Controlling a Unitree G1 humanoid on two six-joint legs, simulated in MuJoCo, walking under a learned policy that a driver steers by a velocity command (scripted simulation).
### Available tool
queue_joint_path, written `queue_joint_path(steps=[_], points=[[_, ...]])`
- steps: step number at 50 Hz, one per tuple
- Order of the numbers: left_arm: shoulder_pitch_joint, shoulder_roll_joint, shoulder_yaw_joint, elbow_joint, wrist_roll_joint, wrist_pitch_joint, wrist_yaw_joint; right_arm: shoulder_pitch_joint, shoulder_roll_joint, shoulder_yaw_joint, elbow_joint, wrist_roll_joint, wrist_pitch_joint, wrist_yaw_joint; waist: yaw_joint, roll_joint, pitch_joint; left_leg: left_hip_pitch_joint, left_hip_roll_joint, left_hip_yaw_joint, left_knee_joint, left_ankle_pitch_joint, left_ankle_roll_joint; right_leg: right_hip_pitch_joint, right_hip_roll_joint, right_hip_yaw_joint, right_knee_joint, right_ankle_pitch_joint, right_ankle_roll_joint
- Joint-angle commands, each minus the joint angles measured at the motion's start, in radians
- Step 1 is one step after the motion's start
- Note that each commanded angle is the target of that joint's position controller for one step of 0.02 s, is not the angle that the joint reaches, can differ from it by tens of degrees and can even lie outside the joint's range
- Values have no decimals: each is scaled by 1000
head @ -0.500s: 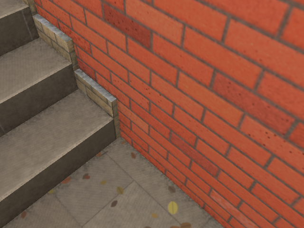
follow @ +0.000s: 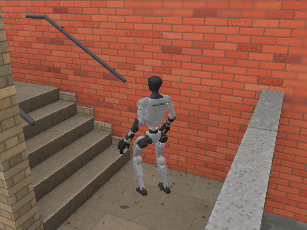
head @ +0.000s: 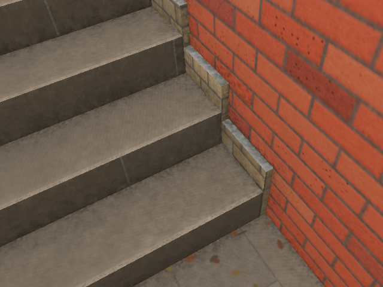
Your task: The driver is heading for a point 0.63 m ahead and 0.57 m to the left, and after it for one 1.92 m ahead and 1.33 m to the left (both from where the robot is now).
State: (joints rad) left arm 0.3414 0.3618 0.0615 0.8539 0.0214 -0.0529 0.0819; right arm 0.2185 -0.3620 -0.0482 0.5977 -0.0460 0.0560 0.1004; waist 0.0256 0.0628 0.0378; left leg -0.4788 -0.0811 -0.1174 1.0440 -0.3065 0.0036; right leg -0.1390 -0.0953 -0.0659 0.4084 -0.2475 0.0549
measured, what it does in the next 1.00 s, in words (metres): walks ahead, turning left: left foot, then right foot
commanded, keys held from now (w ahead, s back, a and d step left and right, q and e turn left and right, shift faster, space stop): w+q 0.94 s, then w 0.06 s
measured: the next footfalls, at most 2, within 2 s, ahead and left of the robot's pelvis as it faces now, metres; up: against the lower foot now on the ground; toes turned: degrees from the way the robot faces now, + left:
left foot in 0.16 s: +0.20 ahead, +0.21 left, +0.00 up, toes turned +5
right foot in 0.64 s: +0.43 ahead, +0.16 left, +0.00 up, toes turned +23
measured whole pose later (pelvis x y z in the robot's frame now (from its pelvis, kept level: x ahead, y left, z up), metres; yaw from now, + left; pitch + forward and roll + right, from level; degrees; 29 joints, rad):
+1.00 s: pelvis +0.41 +0.31 +0.01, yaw +38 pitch +6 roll +1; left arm 0.48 0.20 0.00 1.06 0.00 -0.08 0.02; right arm -0.20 -0.10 0.06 0.42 -0.03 0.00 -0.01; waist 0.04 -0.03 0.07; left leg -1.21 0.05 0.05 1.60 -0.51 0.11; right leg 0.05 -0.09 -0.23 0.06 -0.17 0.01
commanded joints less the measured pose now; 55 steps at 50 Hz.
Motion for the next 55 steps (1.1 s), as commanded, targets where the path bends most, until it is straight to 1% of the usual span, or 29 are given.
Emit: queue_joint_path(steps=[1,7,9,10,11,13,14,17,21,25,28,30,31,32,33,34,35,36,40,44,47,48,49,50,51,52,53,54,55], points=[[-44,193,60,-51,8,-3,-13,-66,-28,1,-48,7,-6,52,7,-247,70,-63,92,44,-157,47,-19,-25,-205,82,-248,73,-150],[-38,201,81,-53,-19,-6,-43,-96,-39,-16,-1,-8,-36,28,-35,-254,18,208,61,184,-460,57,60,-79,-228,-67,-90,87,-103],[-33,128,59,-70,1,10,-65,215,-110,-49,131,-21,-52,-4,-176,-32,-155,501,-10,156,-517,-72,101,-183,-128,-159,449,149,-76],[-112,12,23,-179,23,18,-83,270,-287,-83,140,-3,-57,-24,-181,362,-153,579,258,-371,-774,-438,197,-528,35,-128,753,-409,-40],[-114,55,22,-197,41,39,-84,204,-321,-92,114,47,-67,-34,-126,338,-167,553,310,-605,-924,-518,241,-589,44,49,844,-412,-69],[-135,117,30,-145,16,38,-80,114,-188,-62,132,25,-75,-57,-66,82,-52,451,280,-434,-840,-250,202,-538,-25,95,755,-200,-111],[-115,115,29,-116,12,33,-76,81,-153,-56,125,19,-78,-70,-42,39,-58,443,239,-357,-804,-71,184,-478,-43,95,706,-144,-109],[-112,84,9,-86,20,40,-70,80,-107,-36,160,24,-96,-76,-16,32,-68,397,202,-264,-781,395,207,-372,-31,90,642,-81,-74],[-226,44,-6,-109,23,29,-81,133,-99,-39,212,25,-101,-81,-39,3,-22,409,200,-276,-812,442,232,-428,21,56,465,-28,-57],[-371,7,-18,-155,17,24,-81,191,-101,-43,267,26,-109,-98,-79,-23,-13,431,174,-275,-771,591,170,-413,85,40,267,86,-53],[-307,-5,-27,-147,12,30,-64,156,-87,-43,269,25,-102,-115,-27,-40,-77,365,142,-255,-626,894,124,-253,133,29,262,69,-68],[-106,1,-21,-105,17,34,-40,66,-85,-41,244,34,-113,-118,93,-4,-164,258,130,-300,-419,1196,94,7,148,52,254,20,-120],[98,33,-7,-48,29,27,-28,-41,-98,-46,208,56,-121,-117,218,-36,-210,130,72,-261,-221,1171,71,234,119,62,106,141,-149],[262,86,13,-7,37,13,-9,-118,-17,-26,177,73,-143,-115,296,-184,-253,-50,-60,-147,157,641,40,444,-103,259,-64,197,-220],[165,67,-3,-18,14,12,-9,-111,104,17,144,10,-150,-118,145,-238,-147,-222,-111,-74,361,-98,74,363,-268,432,-57,465,-207],[-53,115,14,-73,13,16,-14,135,27,-2,174,2,-123,-117,-47,-297,-205,-249,-67,-37,538,-163,61,202,-412,706,-127,118,-395],[-178,-6,-6,-106,0,21,-32,137,-11,1,198,-34,-98,-120,-78,-170,-102,-252,35,-29,613,-127,69,56,-337,648,-191,-308,-401],[-222,-57,-23,-110,-6,12,-42,88,2,-1,178,-39,-83,-114,-99,-146,24,-280,37,-14,630,-160,65,-98,-269,528,-252,-446,-349],[77,-23,-13,51,32,-51,-56,-236,191,58,-26,5,-49,-134,0,-138,102,-779,53,47,1218,-278,89,23,-274,294,-294,-144,-317],[142,-55,-25,130,25,-71,-67,-463,229,83,-190,26,-74,-151,-2,-71,86,-982,81,-9,1145,-344,130,96,-247,105,-368,-240,-211],[122,-57,-45,172,1,-52,-65,-539,273,118,-291,10,-70,-122,-38,-54,90,-808,123,158,776,-287,96,-75,-134,-57,-437,-12,-185],[76,-40,-44,144,-22,-42,-49,-479,279,133,-297,-1,-62,-98,-60,-71,-10,-462,156,235,482,-184,99,-172,-109,-128,-527,280,-221],[83,-45,-47,130,-45,-36,-50,-451,281,135,-294,29,-57,-93,-48,-115,-80,-159,126,293,288,-101,96,-223,-88,-130,-557,526,-268],[109,5,-42,100,-52,-47,-61,-322,240,108,-202,27,-49,-93,-59,-147,-224,40,32,366,322,-120,107,-111,-116,-149,-407,1235,-288],[92,131,-8,78,-39,-57,-71,-119,178,77,-140,22,-34,-99,-154,-255,-385,132,-22,339,269,-146,122,72,-161,-140,-170,1676,-271],[45,203,26,54,-62,-55,-85,53,152,61,-94,11,-31,-97,-239,-325,-516,212,-43,312,73,-88,153,211,-181,-135,103,1886,-238],[39,192,36,29,-59,-67,-103,111,73,30,-65,1,-46,-91,-265,-297,-570,354,-12,109,-121,-53,183,142,-155,-76,394,1579,-188],[47,46,10,-59,-55,-76,-146,158,-54,-13,11,12,-50,-106,-214,157,-597,634,291,-465,-384,176,298,-351,58,-24,852,365,-100],[19,17,20,-62,-7,-77,-155,144,-122,-62,24,22,-29,-125,-212,159,-658,584,395,-784,-604,165,289,-466,167,189,1343,68,-95]])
